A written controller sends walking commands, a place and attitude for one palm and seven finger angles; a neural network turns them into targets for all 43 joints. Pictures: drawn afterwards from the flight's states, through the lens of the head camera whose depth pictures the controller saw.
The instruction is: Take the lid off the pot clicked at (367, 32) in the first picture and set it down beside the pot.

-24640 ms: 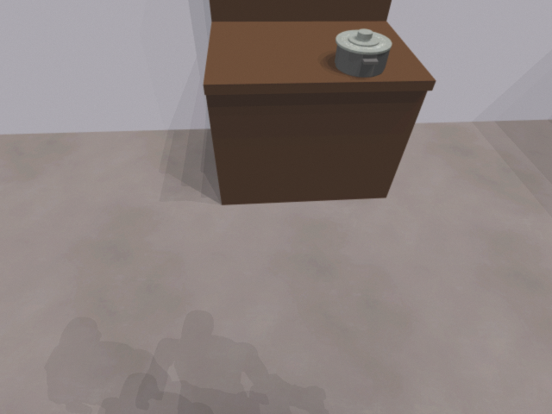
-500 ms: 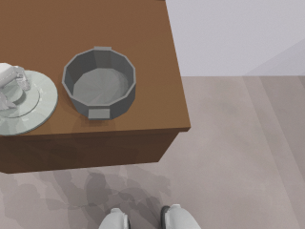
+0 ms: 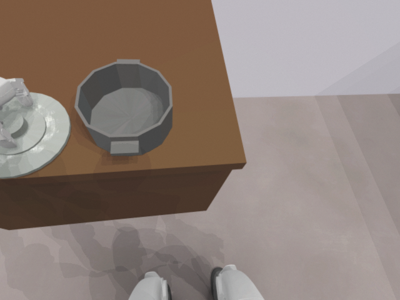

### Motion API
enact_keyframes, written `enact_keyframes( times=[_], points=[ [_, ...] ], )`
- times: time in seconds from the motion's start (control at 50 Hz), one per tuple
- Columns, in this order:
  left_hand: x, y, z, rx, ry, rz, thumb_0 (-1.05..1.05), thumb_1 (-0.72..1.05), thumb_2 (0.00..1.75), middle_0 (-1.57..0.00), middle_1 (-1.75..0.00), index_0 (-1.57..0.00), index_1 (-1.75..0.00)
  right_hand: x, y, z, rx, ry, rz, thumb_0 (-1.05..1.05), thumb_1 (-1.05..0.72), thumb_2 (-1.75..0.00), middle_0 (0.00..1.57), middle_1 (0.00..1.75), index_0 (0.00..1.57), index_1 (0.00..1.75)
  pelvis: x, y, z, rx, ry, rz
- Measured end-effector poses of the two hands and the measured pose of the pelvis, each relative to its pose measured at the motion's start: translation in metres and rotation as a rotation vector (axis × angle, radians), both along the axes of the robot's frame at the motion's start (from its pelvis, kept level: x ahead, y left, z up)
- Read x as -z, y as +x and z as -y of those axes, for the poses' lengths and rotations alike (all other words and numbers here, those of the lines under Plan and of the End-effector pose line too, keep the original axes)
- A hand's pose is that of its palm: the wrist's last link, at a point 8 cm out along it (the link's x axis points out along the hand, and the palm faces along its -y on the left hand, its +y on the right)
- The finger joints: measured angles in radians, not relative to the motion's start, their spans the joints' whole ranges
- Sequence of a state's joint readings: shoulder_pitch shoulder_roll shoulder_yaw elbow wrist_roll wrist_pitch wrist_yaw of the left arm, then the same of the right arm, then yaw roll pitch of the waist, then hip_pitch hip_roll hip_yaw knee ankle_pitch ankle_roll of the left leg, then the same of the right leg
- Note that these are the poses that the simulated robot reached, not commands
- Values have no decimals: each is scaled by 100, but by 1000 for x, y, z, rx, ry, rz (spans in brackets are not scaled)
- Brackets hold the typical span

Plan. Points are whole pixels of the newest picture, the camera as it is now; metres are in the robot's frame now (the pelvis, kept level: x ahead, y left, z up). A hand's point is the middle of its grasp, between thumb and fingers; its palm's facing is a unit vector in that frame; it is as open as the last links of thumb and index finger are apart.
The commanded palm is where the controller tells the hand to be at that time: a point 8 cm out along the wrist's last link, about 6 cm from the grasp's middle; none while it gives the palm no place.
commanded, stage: open the fingers wide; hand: left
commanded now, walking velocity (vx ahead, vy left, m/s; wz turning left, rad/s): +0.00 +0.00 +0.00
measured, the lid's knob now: (10, 125) +0.47 +0.36 -0.02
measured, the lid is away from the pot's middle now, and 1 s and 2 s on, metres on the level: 0.23 0.23 0.23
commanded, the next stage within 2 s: raise the empty hand in 0.16 s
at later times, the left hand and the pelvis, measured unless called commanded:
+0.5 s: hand out of the picture +0.46 +0.36 +0.03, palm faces -0.47 -0.11 -0.87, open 10.8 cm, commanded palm +0.50 +0.35 +0.09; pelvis +0.00 +0.00 +0.00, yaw +0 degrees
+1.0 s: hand out of the picture +0.47 +0.37 +0.08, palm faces -0.45 -0.13 -0.88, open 10.8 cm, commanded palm +0.49 +0.36 +0.15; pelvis +0.02 +0.01 +0.02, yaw +1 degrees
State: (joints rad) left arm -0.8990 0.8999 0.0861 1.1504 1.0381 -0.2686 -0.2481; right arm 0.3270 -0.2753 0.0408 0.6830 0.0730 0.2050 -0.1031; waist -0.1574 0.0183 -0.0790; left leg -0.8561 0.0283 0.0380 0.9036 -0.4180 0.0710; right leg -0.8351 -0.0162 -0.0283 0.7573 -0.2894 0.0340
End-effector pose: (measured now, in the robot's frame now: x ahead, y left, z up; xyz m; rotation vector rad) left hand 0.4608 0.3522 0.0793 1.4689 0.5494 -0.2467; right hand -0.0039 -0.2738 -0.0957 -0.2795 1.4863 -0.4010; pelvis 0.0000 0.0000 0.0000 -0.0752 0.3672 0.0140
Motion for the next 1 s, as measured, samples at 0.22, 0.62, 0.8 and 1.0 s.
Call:
enact_keyframes(
  times=[0.22,0.62,0.8,1.0],
  points=[
    [3,-1,-3,-7,3,-18,0,15,35,-28,-101,-28,-101,0,1,3,-5,-6,-3,0,-91,-89,20,30,20,30,1,0,1,-2,0,-5],
    [-23,5,-14,-27,-5,-3,0,15,35,-28,-101,-28,-101,-6,16,-1,-9,-8,17,0,-91,-89,20,30,20,30,-6,9,-3,-7,-3,11],
    [-40,11,-16,-23,-8,7,0,15,35,-28,-101,-28,-101,-10,23,-6,-5,2,37,0,-91,-89,20,30,20,30,-12,15,-6,-6,-1,26],
    [-63,10,-18,-28,-10,33,0,15,35,-28,-101,-28,-101,-15,30,-8,-5,16,48,0,-91,-89,20,30,20,30,-20,21,-9,-9,4,53]
  ],
)
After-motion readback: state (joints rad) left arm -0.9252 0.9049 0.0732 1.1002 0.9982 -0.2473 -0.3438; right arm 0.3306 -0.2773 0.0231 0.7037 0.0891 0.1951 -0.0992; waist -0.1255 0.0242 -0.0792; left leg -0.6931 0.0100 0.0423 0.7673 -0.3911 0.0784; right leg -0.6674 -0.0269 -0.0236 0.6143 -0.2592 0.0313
